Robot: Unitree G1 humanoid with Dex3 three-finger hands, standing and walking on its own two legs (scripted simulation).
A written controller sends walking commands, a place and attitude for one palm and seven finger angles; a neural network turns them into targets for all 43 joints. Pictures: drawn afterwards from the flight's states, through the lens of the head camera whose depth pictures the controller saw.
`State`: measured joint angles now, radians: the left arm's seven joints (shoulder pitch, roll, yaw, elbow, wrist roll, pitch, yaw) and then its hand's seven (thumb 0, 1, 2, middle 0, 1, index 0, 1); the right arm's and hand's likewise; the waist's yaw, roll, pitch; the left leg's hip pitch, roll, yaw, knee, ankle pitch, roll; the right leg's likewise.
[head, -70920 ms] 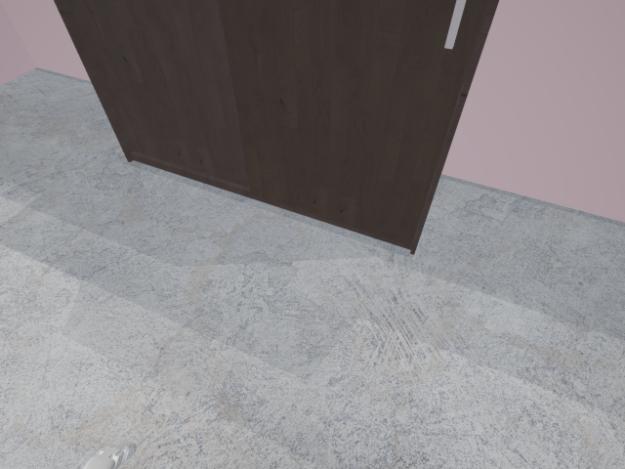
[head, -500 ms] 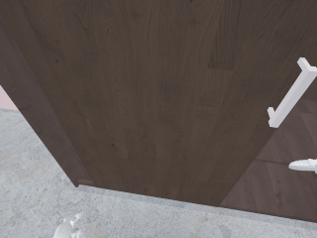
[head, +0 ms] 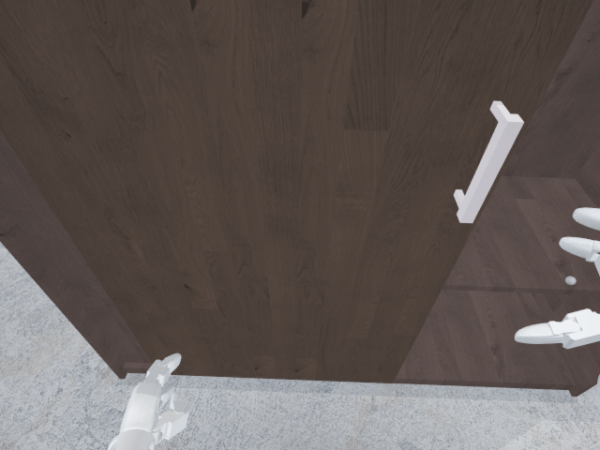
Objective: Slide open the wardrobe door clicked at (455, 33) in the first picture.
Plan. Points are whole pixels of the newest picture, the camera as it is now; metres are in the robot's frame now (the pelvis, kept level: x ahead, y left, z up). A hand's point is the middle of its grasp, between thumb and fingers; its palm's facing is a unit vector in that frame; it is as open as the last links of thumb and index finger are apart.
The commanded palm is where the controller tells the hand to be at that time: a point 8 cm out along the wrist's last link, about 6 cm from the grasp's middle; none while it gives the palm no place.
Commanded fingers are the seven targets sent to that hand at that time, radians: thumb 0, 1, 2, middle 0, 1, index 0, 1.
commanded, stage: draw the hand back to the body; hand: right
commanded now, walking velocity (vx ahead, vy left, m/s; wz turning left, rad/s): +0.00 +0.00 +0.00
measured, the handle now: (481, 165) +0.44 -0.26 +0.17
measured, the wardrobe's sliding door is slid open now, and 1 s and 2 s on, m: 0.60 0.60 0.60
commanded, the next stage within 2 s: step back with the hand held close in 1.54 s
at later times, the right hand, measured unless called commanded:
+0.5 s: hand (579, 317) +0.21 -0.28 +0.16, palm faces +0.20 +0.98 -0.08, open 14.5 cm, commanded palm +0.18 -0.33 +0.17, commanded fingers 0.00 0.26 -0.34 0.24 0.98 0.24 0.98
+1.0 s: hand (582, 324) +0.20 -0.27 +0.17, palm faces +0.40 +0.86 -0.31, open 10.4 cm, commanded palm +0.15 -0.30 +0.18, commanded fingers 0.00 -0.65 -0.78 0.21 0.45 0.21 0.45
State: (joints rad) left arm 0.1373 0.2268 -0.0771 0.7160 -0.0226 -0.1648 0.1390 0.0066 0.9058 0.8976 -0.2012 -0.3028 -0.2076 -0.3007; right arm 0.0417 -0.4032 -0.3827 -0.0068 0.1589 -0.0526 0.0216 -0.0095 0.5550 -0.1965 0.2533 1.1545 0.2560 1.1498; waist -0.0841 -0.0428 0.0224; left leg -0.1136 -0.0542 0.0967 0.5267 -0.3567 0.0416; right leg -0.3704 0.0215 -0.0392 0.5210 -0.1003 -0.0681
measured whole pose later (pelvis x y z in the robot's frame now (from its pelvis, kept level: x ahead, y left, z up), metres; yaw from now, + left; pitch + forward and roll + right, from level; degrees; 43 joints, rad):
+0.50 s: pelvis -0.01 +0.00 +0.00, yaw +1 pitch -7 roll +3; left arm 0.17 0.27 -0.07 0.67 -0.07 -0.24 0.14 0.01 0.91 0.90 -0.20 -0.30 -0.20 -0.30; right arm 0.18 -0.42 -0.42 -0.14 0.35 0.14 0.27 -0.01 0.51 -0.22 0.25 1.13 0.25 1.12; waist -0.09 -0.05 0.01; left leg -0.02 -0.07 0.08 0.46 -0.32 0.04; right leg -0.29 0.01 -0.04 0.49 -0.08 -0.07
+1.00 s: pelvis -0.01 -0.01 +0.01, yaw +4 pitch -10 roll +2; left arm 0.20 0.23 -0.04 0.70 0.00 -0.18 0.07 0.01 0.91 0.90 -0.20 -0.30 -0.21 -0.30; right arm 0.41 -0.36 -0.32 -0.33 0.09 -0.12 -0.12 0.00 -0.29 -0.61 0.23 0.66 0.23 0.65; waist -0.06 -0.05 0.08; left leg 0.07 -0.06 0.01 0.34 -0.24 0.03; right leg -0.16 0.03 -0.05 0.34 -0.06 -0.06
